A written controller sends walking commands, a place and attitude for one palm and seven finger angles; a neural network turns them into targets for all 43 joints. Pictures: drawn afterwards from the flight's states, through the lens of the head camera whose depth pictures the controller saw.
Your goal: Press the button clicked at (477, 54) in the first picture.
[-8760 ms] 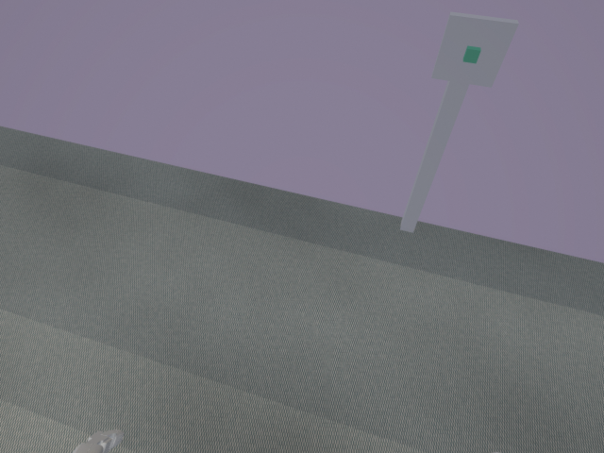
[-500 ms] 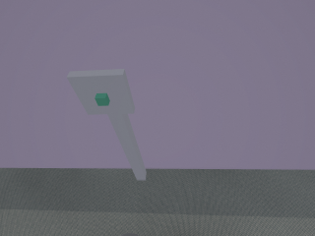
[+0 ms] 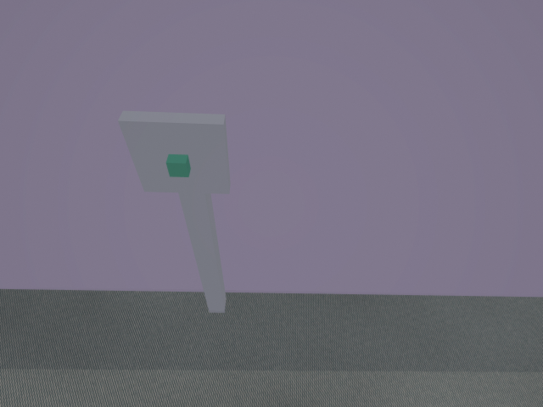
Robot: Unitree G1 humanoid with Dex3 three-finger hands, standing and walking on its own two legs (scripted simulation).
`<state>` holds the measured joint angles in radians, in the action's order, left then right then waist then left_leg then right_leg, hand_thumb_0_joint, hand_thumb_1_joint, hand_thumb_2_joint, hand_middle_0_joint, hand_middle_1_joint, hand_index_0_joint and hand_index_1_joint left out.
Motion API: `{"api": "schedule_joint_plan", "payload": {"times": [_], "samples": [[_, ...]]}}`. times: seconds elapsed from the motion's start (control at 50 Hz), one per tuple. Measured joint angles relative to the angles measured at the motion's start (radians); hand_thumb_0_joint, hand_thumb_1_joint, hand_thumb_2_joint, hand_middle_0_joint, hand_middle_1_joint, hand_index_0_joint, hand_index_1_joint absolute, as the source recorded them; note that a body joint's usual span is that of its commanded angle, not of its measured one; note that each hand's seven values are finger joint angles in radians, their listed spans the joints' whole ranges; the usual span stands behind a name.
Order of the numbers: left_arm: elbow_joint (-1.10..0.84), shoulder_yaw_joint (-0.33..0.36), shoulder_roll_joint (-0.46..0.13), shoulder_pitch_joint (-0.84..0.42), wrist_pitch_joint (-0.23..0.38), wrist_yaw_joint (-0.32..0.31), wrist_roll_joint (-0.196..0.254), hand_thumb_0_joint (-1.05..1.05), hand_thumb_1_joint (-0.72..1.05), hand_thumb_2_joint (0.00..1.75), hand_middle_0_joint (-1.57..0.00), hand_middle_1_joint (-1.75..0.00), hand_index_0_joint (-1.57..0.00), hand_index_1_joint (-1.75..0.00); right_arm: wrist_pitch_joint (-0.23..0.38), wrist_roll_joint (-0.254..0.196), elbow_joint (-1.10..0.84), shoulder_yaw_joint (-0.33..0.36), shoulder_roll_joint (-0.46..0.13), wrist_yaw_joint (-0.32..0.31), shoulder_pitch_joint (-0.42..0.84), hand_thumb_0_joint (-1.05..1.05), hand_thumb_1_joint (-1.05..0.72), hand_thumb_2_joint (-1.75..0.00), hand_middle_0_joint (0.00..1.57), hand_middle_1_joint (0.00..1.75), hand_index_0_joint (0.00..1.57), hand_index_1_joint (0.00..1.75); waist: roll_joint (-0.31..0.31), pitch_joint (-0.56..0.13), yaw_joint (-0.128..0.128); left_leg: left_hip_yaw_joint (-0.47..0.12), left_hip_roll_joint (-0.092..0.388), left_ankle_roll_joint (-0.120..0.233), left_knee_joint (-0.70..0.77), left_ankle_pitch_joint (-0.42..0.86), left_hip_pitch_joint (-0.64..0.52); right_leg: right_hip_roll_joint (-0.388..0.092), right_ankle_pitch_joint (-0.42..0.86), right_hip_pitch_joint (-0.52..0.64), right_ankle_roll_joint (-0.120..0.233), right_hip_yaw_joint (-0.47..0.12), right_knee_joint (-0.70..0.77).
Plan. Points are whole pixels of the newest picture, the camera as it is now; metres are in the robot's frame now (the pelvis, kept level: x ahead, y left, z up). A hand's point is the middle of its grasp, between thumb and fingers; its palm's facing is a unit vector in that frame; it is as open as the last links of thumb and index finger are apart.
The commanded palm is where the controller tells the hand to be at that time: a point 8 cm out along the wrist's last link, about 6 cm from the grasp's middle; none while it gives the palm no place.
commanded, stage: look again from close up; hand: left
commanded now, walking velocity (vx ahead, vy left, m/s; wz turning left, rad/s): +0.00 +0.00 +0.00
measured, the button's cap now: (179, 164) +0.52 +0.21 +0.04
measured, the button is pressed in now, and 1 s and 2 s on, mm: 0 0 0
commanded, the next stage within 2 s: raise the hand and make a fist in 0.58 s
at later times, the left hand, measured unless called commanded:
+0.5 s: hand out of the picture +0.08 +0.16 -0.18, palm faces +0.07 -0.98 -0.19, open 7.2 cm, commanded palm none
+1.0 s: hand (167, 342) +0.21 +0.16 -0.01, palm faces +0.06 -1.00 +0.00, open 6.1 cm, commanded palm +0.12 +0.22 -0.06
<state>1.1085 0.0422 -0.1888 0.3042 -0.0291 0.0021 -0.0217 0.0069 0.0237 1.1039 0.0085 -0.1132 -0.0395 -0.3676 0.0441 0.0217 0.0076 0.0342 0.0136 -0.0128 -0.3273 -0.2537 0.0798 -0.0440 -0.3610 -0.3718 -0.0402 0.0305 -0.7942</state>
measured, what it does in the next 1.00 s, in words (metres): steps on the spot: right foot, then left foot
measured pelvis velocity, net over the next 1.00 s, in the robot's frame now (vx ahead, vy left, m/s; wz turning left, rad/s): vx -0.03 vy -0.02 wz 0.06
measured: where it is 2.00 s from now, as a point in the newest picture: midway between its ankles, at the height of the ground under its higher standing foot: outside the picture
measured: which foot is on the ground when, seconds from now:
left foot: down 0.00-0.08, up 0.10-0.26, down 0.28-1.00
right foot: up 0.00-0.06, down 0.08-1.00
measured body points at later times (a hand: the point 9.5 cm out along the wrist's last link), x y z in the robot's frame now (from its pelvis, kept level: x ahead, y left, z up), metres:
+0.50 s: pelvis +0.04 -0.02 -0.01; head +0.02 -0.01 +0.44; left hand +0.08 +0.21 -0.16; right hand +0.11 -0.25 -0.15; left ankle +0.02 +0.07 -0.74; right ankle +0.01 -0.12 -0.74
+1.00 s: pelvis -0.03 -0.02 -0.06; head -0.01 -0.01 +0.39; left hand +0.20 +0.21 -0.01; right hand +0.15 -0.25 -0.12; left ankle +0.02 +0.07 -0.74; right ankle +0.02 -0.11 -0.74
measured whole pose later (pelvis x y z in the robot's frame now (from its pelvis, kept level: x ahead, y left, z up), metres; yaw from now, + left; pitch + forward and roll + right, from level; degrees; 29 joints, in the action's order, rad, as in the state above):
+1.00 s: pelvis -0.03 -0.02 -0.06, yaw +4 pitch +7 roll +1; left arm 0.23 0.11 -0.18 0.22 0.51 0.19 0.22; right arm 0.23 -0.01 0.63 -0.01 -0.23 0.00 -0.20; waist 0.03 -0.09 0.04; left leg 0.09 -0.03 0.06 -0.89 -0.35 0.66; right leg -0.01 -0.39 -0.65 0.04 0.05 -0.92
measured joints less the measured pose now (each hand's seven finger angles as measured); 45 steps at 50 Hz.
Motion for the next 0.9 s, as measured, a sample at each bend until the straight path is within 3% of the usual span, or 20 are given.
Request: {"api": "schedule_joint_plan", "payload": {"times": [0.08,0.14,0.22,0.28,0.3,0.42,0.7,0.72,0.74,0.78,0.84,0.9], "samples": [[-0.032,-0.021,0.009,-0.028,0.022,-0.006,0.004,0.01,0.91,0.90,-0.20,-0.30,-0.20,-0.30,-0.016,-0.005,0.004,-0.003,-0.004,0.006,-0.017,0.00,-0.91,-0.90,0.20,0.30,0.21,0.30,-0.016,0.026,0.012,0.010,0.009,-0.021,-0.126,-0.076,0.060,0.005,0.072,0.080,0.029,0.011,0.248],[-0.059,-0.023,0.033,-0.056,0.034,-0.029,-0.007,0.01,0.92,0.90,-0.20,-0.30,-0.20,-0.30,-0.029,-0.008,-0.008,0.007,-0.024,0.006,0.003,0.00,-0.91,-0.90,0.20,0.30,0.21,0.30,-0.070,0.053,0.032,-0.027,0.043,-0.001,-0.307,-0.165,0.148,0.049,0.060,0.073,0.075,0.045,0.215],[-0.089,-0.019,0.037,-0.076,0.045,-0.048,-0.004,0.01,0.93,0.90,-0.20,-0.30,-0.20,-0.30,-0.030,-0.013,-0.024,0.015,-0.033,0.003,0.031,0.00,-0.91,-0.90,0.20,0.30,0.20,0.30,-0.079,0.047,0.034,-0.011,0.034,0.008,-0.437,-0.190,0.217,0.066,0.048,0.123,0.091,0.082,0.235],[-0.105,-0.023,0.038,-0.086,0.042,-0.054,0.000,0.01,0.93,0.90,-0.20,-0.30,-0.20,-0.30,-0.023,-0.015,-0.042,0.017,-0.038,0.004,0.061,0.00,-0.91,-0.90,0.20,0.30,0.20,0.30,-0.077,0.032,0.028,0.016,0.026,0.010,-0.342,-0.105,0.202,0.078,0.034,0.164,0.090,0.103,0.238],[-0.105,-0.024,0.036,-0.088,0.041,-0.055,0.003,0.01,0.93,0.90,-0.20,-0.30,-0.20,-0.30,-0.018,-0.014,-0.044,0.017,-0.036,0.003,0.074,0.00,-0.91,-0.90,0.20,0.30,0.20,0.30,-0.068,0.027,0.024,0.021,0.024,0.027,-0.322,-0.090,0.185,0.077,0.024,0.174,0.087,0.104,0.230],[-0.086,-0.029,0.021,-0.075,0.036,-0.056,0.008,0.00,0.95,0.90,-0.21,-0.30,-0.20,-0.30,0.001,-0.007,-0.053,0.010,-0.049,0.001,0.134,0.01,-0.94,-0.90,0.20,0.30,0.20,0.30,-0.027,-0.028,-0.004,0.044,0.004,0.050,-0.240,-0.079,0.115,0.062,0.043,0.231,0.072,0.083,0.295],[-0.028,-0.052,0.007,0.015,0.045,-0.050,0.003,0.01,0.92,0.90,-0.20,-0.30,-0.20,-0.30,0.002,-0.014,-0.029,-0.014,-0.070,0.016,0.164,0.00,-0.91,-0.90,0.20,0.30,0.20,0.30,-0.046,-0.018,-0.025,0.059,-0.027,0.071,-0.134,-0.007,0.073,0.038,0.106,0.261,0.048,0.070,0.378],[-0.183,-0.037,0.009,0.064,-0.019,-0.048,0.047,0.01,0.92,0.90,-0.20,-0.30,-0.20,-0.30,0.007,-0.031,-0.076,-0.019,-0.072,0.013,0.142,0.00,-0.91,-0.90,0.20,0.30,0.20,0.30,-0.045,-0.008,-0.027,0.061,-0.028,0.072,-0.146,-0.008,0.086,0.035,0.106,0.245,0.047,0.069,0.362],[-0.375,-0.028,0.007,0.120,-0.041,-0.052,0.078,0.01,0.92,0.90,-0.21,-0.31,-0.21,-0.31,0.044,-0.044,-0.128,-0.026,-0.074,0.001,0.112,0.00,-0.91,-0.90,0.20,0.30,0.20,0.30,-0.037,0.005,-0.037,0.067,-0.036,0.074,-0.144,-0.004,0.088,0.026,0.099,0.227,0.050,0.062,0.333],[-0.658,-0.038,-0.002,0.180,0.008,-0.087,0.118,0.02,0.92,0.90,-0.22,-0.32,-0.22,-0.32,0.134,-0.060,-0.194,-0.031,-0.079,-0.019,0.070,0.00,-0.91,-0.90,0.20,0.30,0.20,0.30,-0.026,0.004,-0.044,0.073,-0.061,0.077,-0.142,0.009,0.107,0.008,0.063,0.177,0.058,0.039,0.264],[-0.901,-0.045,0.014,0.141,0.076,-0.095,0.170,0.02,0.92,0.90,-0.25,-0.36,-0.25,-0.36,0.201,-0.072,-0.284,-0.035,-0.105,-0.024,0.053,0.01,-0.91,-0.90,0.20,0.30,0.20,0.30,-0.050,-0.010,-0.015,0.051,-0.087,0.085,-0.191,0.011,0.170,-0.009,0.049,0.116,0.049,0.035,0.195],[-0.940,-0.008,0.025,0.021,0.242,-0.040,0.187,0.02,0.92,0.90,-0.30,-0.41,-0.30,-0.42,0.222,-0.055,-0.348,-0.037,-0.124,-0.015,0.093,0.01,-0.91,-0.90,0.20,0.30,0.21,0.30,-0.072,-0.058,0.018,0.040,-0.082,0.072,-0.303,-0.018,0.309,-0.003,0.030,-0.007,0.048,0.039,0.108]]}}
